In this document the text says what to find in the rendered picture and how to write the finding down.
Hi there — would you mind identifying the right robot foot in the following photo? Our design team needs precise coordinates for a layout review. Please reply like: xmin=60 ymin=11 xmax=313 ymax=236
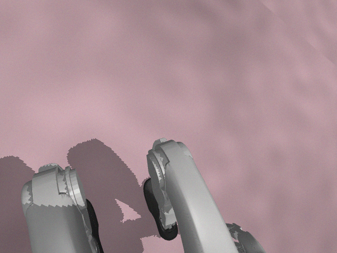
xmin=143 ymin=178 xmax=178 ymax=240

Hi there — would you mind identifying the left robot foot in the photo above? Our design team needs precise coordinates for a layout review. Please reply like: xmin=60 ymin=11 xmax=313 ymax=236
xmin=86 ymin=199 xmax=104 ymax=253

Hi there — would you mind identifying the right robot hand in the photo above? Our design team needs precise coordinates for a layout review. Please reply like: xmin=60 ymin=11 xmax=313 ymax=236
xmin=226 ymin=223 xmax=266 ymax=253

